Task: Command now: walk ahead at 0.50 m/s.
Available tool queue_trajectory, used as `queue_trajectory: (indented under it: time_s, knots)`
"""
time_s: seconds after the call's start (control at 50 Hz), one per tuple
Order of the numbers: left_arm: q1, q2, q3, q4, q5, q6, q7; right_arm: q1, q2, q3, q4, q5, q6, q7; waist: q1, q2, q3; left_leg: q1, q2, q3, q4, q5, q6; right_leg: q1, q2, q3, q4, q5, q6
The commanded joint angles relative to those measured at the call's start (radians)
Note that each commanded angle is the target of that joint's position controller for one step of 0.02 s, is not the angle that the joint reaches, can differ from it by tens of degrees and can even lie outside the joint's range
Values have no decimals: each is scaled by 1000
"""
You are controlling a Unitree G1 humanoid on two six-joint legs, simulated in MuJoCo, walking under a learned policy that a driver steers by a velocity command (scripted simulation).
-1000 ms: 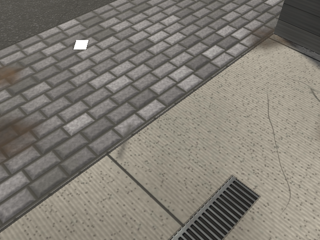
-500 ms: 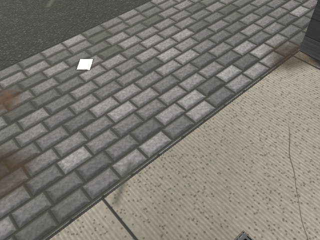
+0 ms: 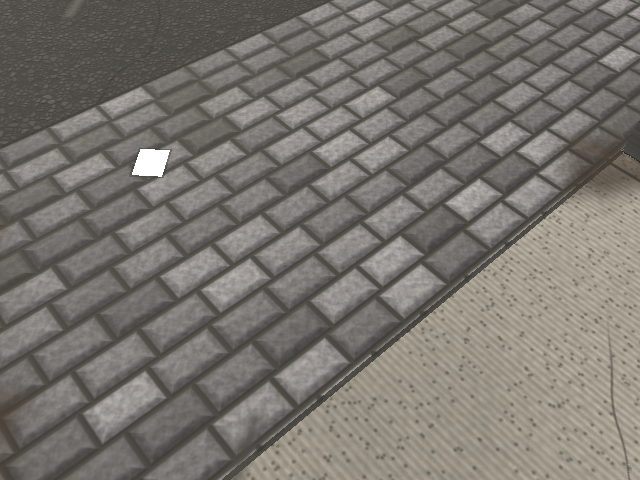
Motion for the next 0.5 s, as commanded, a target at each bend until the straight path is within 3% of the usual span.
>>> queue_trajectory:
  time_s: [0.02,0.04,0.1,0.14,0.22,0.32,0.38,0.4,0.42,0.44,0.46,0.48,0.5]
  knots:
    - [25,70,28,-59,5,2,8,36,-73,-12,-24,-13,-14,3,10,95,-77,207,265,-318,-293,111,164,-193,-110,48,-10,107,-5]
    - [31,56,27,-57,6,11,10,53,-82,-14,-12,-9,-17,0,17,94,-63,183,258,-287,-313,136,172,-191,-115,39,-37,115,2]
    - [-66,63,33,-93,17,23,15,102,-126,-24,11,-8,-16,-18,6,70,-13,186,258,-235,-351,191,179,-290,-125,30,-164,229,30]
    - [-135,58,34,-115,21,21,12,136,-129,-23,24,-5,-8,-30,-11,67,-1,217,248,-205,-358,210,165,-336,-122,24,-271,330,42]
    - [-267,35,23,-150,15,13,-2,194,-136,-21,46,4,0,-39,-52,77,25,248,217,-139,-365,193,131,-302,-84,-13,-493,482,41]
    - [-400,37,12,-201,4,2,-29,273,-147,-26,91,11,20,-43,-92,80,67,397,271,-141,-311,200,130,-330,-54,-28,-626,425,25]
    - [-380,63,17,-212,1,-8,-45,257,-163,-36,98,15,32,-49,-55,103,47,459,305,-146,-234,334,108,-255,-30,-40,-673,322,-13]
    - [-322,86,28,-199,3,-11,-45,234,-174,-39,93,15,36,-50,-18,119,10,456,298,-134,-173,484,96,-153,-1,-63,-682,297,-30]
    - [-199,117,47,-162,6,-11,-42,207,-170,-37,86,16,40,-50,51,117,-63,429,260,-100,-36,634,76,23,35,-93,-703,308,-55]
    - [-13,173,72,-107,12,-11,-34,198,-143,-26,73,9,41,-49,123,88,-184,296,204,-62,189,588,43,306,-5,-46,-676,340,-96]
    - [140,276,96,-81,33,-7,-25,288,-51,3,51,-5,28,-42,115,-116,-354,-77,73,-13,589,186,-21,719,-270,343,-683,288,-229]
    - [157,232,80,-71,23,-2,-28,319,-15,18,71,12,3,-34,107,-245,-448,-292,-30,-134,810,-415,-36,834,-389,697,-854,167,-311]
    - [86,164,59,-83,17,-5,-27,236,-121,-11,57,42,-14,-30,112,-156,-310,-387,34,-208,897,-390,-13,719,-354,585,-875,103,-250]
Velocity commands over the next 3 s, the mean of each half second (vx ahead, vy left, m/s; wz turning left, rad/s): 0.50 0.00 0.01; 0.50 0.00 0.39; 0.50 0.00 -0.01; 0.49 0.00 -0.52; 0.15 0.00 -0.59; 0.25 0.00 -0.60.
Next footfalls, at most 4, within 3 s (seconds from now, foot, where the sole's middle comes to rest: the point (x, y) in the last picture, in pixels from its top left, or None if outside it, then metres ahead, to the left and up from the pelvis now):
0.44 right None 0.42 -0.15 -0.77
1.02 left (276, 382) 0.68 0.11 -0.77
1.58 right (328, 252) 1.05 0.00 -0.77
2.04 left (256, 178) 1.32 0.20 -0.77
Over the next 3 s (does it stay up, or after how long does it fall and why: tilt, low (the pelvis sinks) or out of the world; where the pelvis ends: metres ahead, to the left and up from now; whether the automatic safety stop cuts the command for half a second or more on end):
stays up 1.31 0.04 0.00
